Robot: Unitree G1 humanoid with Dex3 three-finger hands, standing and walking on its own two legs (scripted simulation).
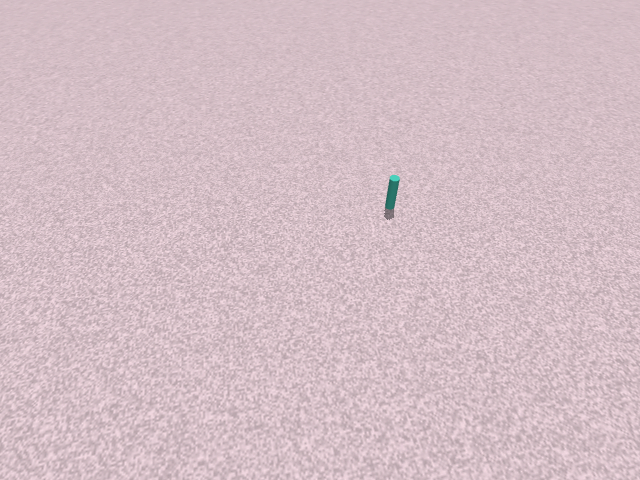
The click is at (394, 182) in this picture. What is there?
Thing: slim round
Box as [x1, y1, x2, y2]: [385, 175, 399, 209]
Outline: 396,175 391,175 389,180 385,206 389,209 393,208 399,179 399,177
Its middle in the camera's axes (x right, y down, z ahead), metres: +0.32 -0.20 +1.73
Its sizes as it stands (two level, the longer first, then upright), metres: 0.043 0.043 0.168
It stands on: the floor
